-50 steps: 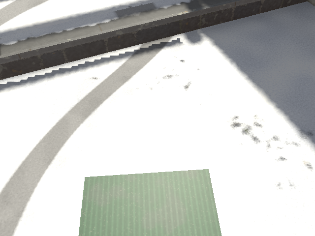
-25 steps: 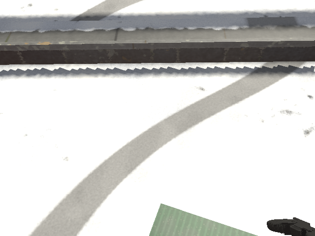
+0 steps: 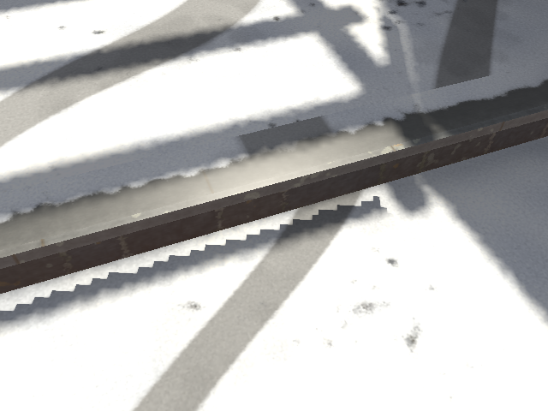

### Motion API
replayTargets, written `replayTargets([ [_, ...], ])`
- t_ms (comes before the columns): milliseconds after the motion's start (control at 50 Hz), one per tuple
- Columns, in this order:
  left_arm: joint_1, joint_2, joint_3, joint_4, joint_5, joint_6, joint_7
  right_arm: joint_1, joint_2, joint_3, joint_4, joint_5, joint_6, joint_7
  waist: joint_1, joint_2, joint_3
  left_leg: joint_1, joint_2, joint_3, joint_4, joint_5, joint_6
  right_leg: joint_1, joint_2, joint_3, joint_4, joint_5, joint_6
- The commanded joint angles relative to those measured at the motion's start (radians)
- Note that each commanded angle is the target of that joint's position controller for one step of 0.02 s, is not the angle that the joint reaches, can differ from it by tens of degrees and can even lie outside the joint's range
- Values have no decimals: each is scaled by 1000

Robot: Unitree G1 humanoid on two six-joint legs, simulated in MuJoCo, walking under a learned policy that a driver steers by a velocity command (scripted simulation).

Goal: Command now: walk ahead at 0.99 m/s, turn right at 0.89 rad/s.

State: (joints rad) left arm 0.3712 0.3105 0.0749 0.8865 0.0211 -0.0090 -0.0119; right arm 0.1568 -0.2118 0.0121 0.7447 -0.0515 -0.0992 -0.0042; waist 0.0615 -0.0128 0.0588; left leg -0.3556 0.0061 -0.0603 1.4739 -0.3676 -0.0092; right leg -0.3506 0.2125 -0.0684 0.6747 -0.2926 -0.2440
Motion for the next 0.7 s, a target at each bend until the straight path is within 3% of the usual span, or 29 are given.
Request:
replayTargets([
  [20,-22,142,27,-77,2,-51,25,5,-167,-21,-116,-32,8,7,-115,152,57,-307,86,-54,-227,-9,-37,68,-319,649,-500,-78,-141],
  [60,-39,155,29,-83,-5,-78,18,-98,-157,-10,-153,-20,33,14,-96,118,85,-152,101,10,-474,98,-71,-114,-233,510,-532,39,-123],
  [100,-21,159,40,-74,-12,-89,9,-191,-116,7,-194,8,36,22,-46,60,64,-70,97,24,-693,310,-74,-118,-186,451,-522,120,-77],
  [140,4,164,49,-70,-24,-91,-7,-224,-108,9,-207,30,33,23,2,22,18,1,61,44,-832,474,-55,-51,-177,442,-488,205,-28],
  [180,31,173,57,-68,-22,-87,-13,-245,-134,-1,-221,30,28,19,30,-17,-10,16,36,35,-924,479,-39,60,-197,473,-426,269,3],
  [220,12,188,65,-81,-9,-82,-5,-184,-181,-22,-205,32,17,10,-2,-45,-51,99,14,1,-985,408,-30,141,-213,515,-305,363,39],
  [240,-22,210,70,-95,0,-81,-7,-61,-223,-44,-171,35,10,0,-75,-33,-125,221,-1,-12,-985,330,-20,151,-204,511,-143,459,59],
  [260,-63,217,70,-104,-4,-84,-13,110,-258,-64,-124,25,3,-11,-179,16,-204,408,3,2,-985,246,-14,80,-158,454,77,507,85],
  [280,-97,124,42,-129,-18,-90,-15,305,-321,-87,-82,-10,-4,-27,-255,115,-282,628,158,-136,-1000,29,14,-92,-91,366,390,281,109],
  [300,-139,-14,-3,-174,-11,-91,1,403,-350,-90,-63,-41,3,-35,-246,242,-263,730,374,-401,-1030,-67,9,-329,-71,278,677,-273,113],
  [320,12,23,-12,-206,-40,-83,8,286,-382,-110,-68,-32,4,-30,-113,399,-346,738,491,-849,-1216,-263,130,-482,-89,215,744,-186,117],
  [340,-57,94,-6,-165,-17,-56,12,167,-264,-97,-100,-21,7,-23,-113,188,-220,606,430,-708,-1243,-415,149,-499,-198,194,742,-65,119],
  [360,-138,106,-2,-176,1,-46,-7,140,-206,-83,-87,-12,9,-18,-121,103,-111,483,362,-516,-1243,-260,129,-480,-220,169,695,-5,131],
  [380,-184,91,-2,-182,9,-37,-24,160,-177,-74,-56,-15,9,-12,-116,50,-63,416,303,-360,-1250,-84,97,-459,-246,162,673,16,137],
  [420,-234,39,-20,-223,20,-16,-54,249,-125,-58,26,8,-5,-10,-103,112,-32,393,263,-175,-1241,191,64,-485,-293,153,650,50,138],
  [460,-311,8,-41,-280,27,-13,-64,294,-98,-50,67,25,-23,7,-96,107,-35,362,236,-73,-1253,454,51,-492,-282,139,609,77,132],
  [520,-393,0,-69,-328,30,-32,-72,288,-134,-51,95,20,-40,10,-61,80,16,281,199,33,-1338,588,83,-435,-225,140,360,166,125],
  [540,-441,6,-78,-346,30,-38,-79,288,-154,-52,103,24,-39,9,-56,60,51,236,191,59,-1392,598,91,-375,-214,82,220,202,125],
  [560,-485,1,-88,-346,29,-39,-83,325,-151,-48,124,35,-34,8,-79,30,55,197,162,87,-1450,706,92,-271,-179,-11,146,229,121],
  [580,-501,-14,-101,-359,27,-49,-85,348,-196,-52,141,33,-33,10,-62,68,79,172,190,75,-1449,846,103,-170,-188,-47,55,237,111],
  [600,-500,3,-101,-345,29,-54,-78,365,-225,-57,159,38,-30,10,-52,66,65,201,198,85,-1404,1090,111,-78,-159,-74,29,232,106],
  [620,-444,28,-92,-323,37,-57,-64,375,-261,-63,172,41,-29,7,-12,93,11,240,206,96,-1301,1293,118,29,-128,-68,10,201,98],
  [640,-305,74,-74,-278,43,-58,-43,359,-299,-70,176,41,-25,1,65,124,-83,251,219,85,-1117,1385,123,195,-111,-34,-3,155,86],
  [660,-91,118,-52,-214,47,-61,-21,315,-322,-72,173,47,-19,-4,184,142,-182,196,211,80,-849,1342,117,417,-143,33,-84,180,65],
  [680,61,203,-19,-165,62,-63,3,305,-261,-57,149,46,-19,0,222,111,-287,14,146,89,-531,950,112,665,-299,178,-91,50,57],
  [700,81,267,-4,-167,83,-76,13,399,-92,-32,116,53,-17,4,95,-136,-417,-239,9,69,-119,-148,115,858,-635,555,-100,67,24],
])
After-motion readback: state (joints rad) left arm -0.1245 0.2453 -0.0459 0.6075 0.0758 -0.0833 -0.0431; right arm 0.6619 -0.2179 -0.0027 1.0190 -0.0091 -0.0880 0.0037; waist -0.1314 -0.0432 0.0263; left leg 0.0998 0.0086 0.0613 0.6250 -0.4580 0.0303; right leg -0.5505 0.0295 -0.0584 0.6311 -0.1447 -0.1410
